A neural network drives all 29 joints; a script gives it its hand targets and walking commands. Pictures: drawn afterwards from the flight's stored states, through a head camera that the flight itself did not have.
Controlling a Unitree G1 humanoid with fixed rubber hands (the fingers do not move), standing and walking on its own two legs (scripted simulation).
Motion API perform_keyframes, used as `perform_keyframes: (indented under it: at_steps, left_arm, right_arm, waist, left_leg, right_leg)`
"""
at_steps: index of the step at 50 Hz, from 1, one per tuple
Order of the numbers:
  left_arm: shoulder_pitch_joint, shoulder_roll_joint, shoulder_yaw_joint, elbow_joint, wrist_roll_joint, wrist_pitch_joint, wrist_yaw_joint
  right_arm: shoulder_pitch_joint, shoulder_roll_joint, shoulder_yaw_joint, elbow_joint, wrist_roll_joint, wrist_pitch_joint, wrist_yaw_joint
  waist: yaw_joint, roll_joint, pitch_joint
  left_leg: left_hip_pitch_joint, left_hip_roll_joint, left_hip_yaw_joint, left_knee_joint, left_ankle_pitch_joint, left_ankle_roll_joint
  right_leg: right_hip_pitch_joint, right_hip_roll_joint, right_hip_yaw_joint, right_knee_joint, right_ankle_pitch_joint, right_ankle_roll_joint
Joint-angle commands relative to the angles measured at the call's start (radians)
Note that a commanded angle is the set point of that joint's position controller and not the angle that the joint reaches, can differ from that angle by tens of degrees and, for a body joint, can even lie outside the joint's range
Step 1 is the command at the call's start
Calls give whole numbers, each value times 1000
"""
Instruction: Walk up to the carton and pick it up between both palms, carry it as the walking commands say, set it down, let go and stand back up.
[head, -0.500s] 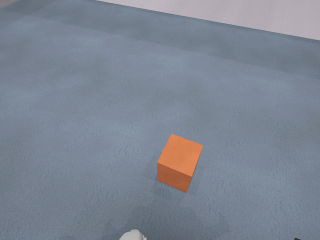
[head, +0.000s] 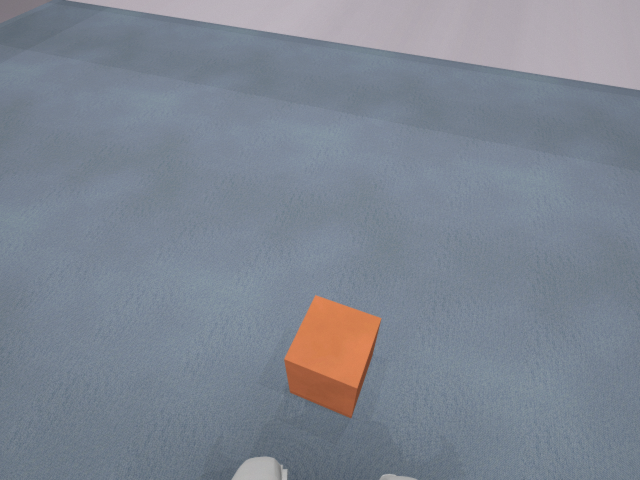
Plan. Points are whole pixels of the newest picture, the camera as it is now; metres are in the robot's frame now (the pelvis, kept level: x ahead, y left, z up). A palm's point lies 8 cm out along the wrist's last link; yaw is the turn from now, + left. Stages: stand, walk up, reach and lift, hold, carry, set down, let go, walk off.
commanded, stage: walk up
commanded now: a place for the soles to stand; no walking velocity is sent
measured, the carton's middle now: (333, 357) +0.54 +0.02 -0.61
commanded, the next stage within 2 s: none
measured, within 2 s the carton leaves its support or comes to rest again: neither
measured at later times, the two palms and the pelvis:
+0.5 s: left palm out of the picture +0.13 +0.32 -0.11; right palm out of the picture +0.10 -0.33 -0.08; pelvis +0.03 +0.00 +0.00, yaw -1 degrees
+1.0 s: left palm out of the picture +0.14 +0.30 -0.10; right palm out of the picture +0.10 -0.35 -0.09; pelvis +0.03 -0.01 +0.00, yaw -1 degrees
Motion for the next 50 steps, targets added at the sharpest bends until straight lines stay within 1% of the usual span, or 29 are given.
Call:
perform_keyframes:
  at_steps: [1,5,7,8,9,13,14,15,16,17,22,23,24,25,26,28,30,32,33,35,38,40,41,43,44,46,47,49,50]
  left_arm:
    - [48,262,40,-82,27,-8,29]
    - [-91,217,3,-111,10,5,34]
    - [-79,130,-18,-125,5,5,39]
    - [-70,210,4,-99,16,23,49]
    - [-67,229,8,-88,21,30,47]
    - [54,193,22,-1,30,18,23]
    - [84,212,37,28,36,15,28]
    - [57,278,51,19,58,5,35]
    - [-58,325,50,-29,59,0,38]
    - [-102,351,53,-43,55,8,38]
    - [-191,254,17,-69,33,23,32]
    - [-192,212,1,-77,23,22,32]
    - [-189,165,-12,-83,21,23,34]
    - [-167,172,-6,-72,22,29,41]
    - [-165,222,11,-56,26,38,48]
    - [-129,207,11,-47,27,32,39]
    - [-46,219,22,-1,34,15,36]
    - [-109,323,41,-20,52,2,40]
    - [-135,324,39,-29,50,9,35]
    - [-165,286,26,-44,44,16,34]
    - [-232,219,1,-73,26,27,31]
    - [-187,180,-2,-72,17,29,36]
    - [-176,210,7,-56,21,36,42]
    - [-110,204,12,-37,33,28,35]
    - [-64,222,23,-14,36,19,34]
    - [-114,313,36,-29,50,6,35]
    - [-107,312,39,-31,46,8,33]
    - [-148,298,30,-42,43,17,33]
    - [167,430,79,47,-12,-29,93]
  right_arm:
    - [28,-192,-76,-56,-6,-17,-24]
    - [158,-181,-82,0,-6,-35,-35]
    - [185,-312,-115,-28,-28,-38,-51]
    - [153,-335,-116,-30,-9,-29,-48]
    - [121,-321,-116,-22,-8,-24,-48]
    - [-79,-281,-91,-68,-16,-2,-34]
    - [-99,-243,-78,-69,-11,8,-28]
    - [-55,-190,-68,-68,0,20,-27]
    - [-53,-164,-56,-64,5,30,-38]
    - [-65,-225,-72,-56,4,33,-44]
    - [117,-190,-78,14,0,-6,-29]
    - [145,-213,-85,22,-10,-16,-34]
    - [142,-267,-98,7,-22,-22,-41]
    - [122,-311,-99,-11,-18,-21,-47]
    - [92,-324,-104,-11,-12,-19,-48]
    - [32,-305,-97,-24,-19,-14,-48]
    - [-52,-253,-79,-48,-9,-4,-40]
    - [-54,-174,-55,-47,8,15,-40]
    - [-64,-201,-62,-38,6,24,-44]
    - [-23,-204,-69,-26,2,16,-38]
    - [116,-225,-83,21,-12,-15,-36]
    - [126,-306,-97,-2,-17,-20,-46]
    - [72,-315,-95,-14,-12,-16,-46]
    - [-15,-291,-87,-24,-16,-8,-44]
    - [-68,-270,-78,-42,-15,-1,-41]
    - [-71,-181,-58,-49,1,19,-40]
    - [-96,-211,-62,-42,0,25,-44]
    - [-32,-212,-70,-25,1,18,-36]
    - [-132,-250,-113,-184,-90,76,24]
  waist:
    - [43,-137,-127]
    - [-70,-82,-192]
    - [-94,229,-277]
    - [-77,169,-224]
    - [-62,154,-180]
    - [37,174,-110]
    - [67,89,-118]
    - [57,-156,-93]
    - [27,-205,-24]
    - [43,-89,-11]
    - [-60,-95,-120]
    - [-78,-16,-163]
    - [-81,160,-185]
    - [-71,214,-189]
    - [-59,177,-162]
    - [-24,142,-129]
    - [34,70,-137]
    - [20,-204,-79]
    - [33,-109,-62]
    - [1,-120,-44]
    - [-74,-44,-144]
    - [-59,176,-218]
    - [-40,175,-179]
    - [0,150,-130]
    - [39,102,-133]
    - [24,-231,-42]
    - [43,-112,-38]
    - [9,-118,-49]
    - [36,129,-63]
  left_leg:
    - [-134,-20,3,-167,-73,21]
    - [296,-78,47,-474,307,42]
    - [465,314,-495,-622,428,206]
    - [369,390,-555,-624,381,311]
    - [299,374,-504,-608,380,327]
    - [-2,208,-216,-511,213,176]
    - [-33,156,-165,-405,152,126]
    - [-155,42,-63,-178,25,67]
    - [-249,-70,-9,-93,-93,35]
    - [-184,-51,-96,-53,-109,50]
    - [173,-70,48,-423,121,52]
    - [301,-22,-37,-464,233,55]
    - [377,140,-301,-556,280,114]
    - [336,318,-526,-617,378,241]
    - [283,358,-543,-589,463,311]
    - [176,311,-426,-534,501,284]
    - [55,169,-232,-387,454,146]
    - [-156,-40,23,-163,99,36]
    - [-130,-54,-47,-112,-92,49]
    - [-39,-43,3,-205,-116,51]
    - [261,-19,-32,-460,246,64]
    - [335,260,-446,-568,368,222]
    - [246,326,-464,-558,446,295]
    - [97,293,-389,-511,396,264]
    - [28,209,-285,-418,335,186]
    - [-181,-49,16,-165,22,47]
    - [-158,-67,-48,-120,-103,49]
    - [-71,-41,-18,-152,-110,47]
    - [-303,-58,-134,13,-115,35]
  right_leg:
    - [215,-270,387,-330,434,-237]
    - [-34,-168,181,-116,556,-132]
    - [-276,-36,-5,215,136,14]
    - [-254,-55,53,259,-246,11]
    - [-228,-71,55,290,-290,9]
    - [88,-59,-28,-92,-42,-10]
    - [147,-59,9,-239,-31,-9]
    - [159,-199,332,-457,-159,-37]
    - [100,-293,550,-542,-249,-101]
    - [19,-333,571,-545,-270,-146]
    - [-14,-194,249,-254,206,-123]
    - [-106,-163,186,-148,220,-89]
    - [-210,-85,80,50,204,-28]
    - [-220,-45,3,145,-59,12]
    - [-189,-66,52,216,-276,7]
    - [-93,-74,35,106,-246,-2]
    - [69,-109,66,-204,35,-16]
    - [143,-272,453,-454,16,-89]
    - [80,-321,518,-458,-7,-153]
    - [41,-276,383,-395,38,-183]
    - [-58,-169,202,-183,253,-95]
    - [-161,-55,20,114,104,7]
    - [-119,-56,21,136,-196,9]
    - [0,-76,23,-3,-171,3]
    - [82,-101,67,-151,-36,-11]
    - [123,-271,453,-476,-82,-87]
    - [93,-305,510,-475,-30,-148]
    - [74,-284,423,-417,37,-177]
    - [223,-363,766,-459,-163,-189]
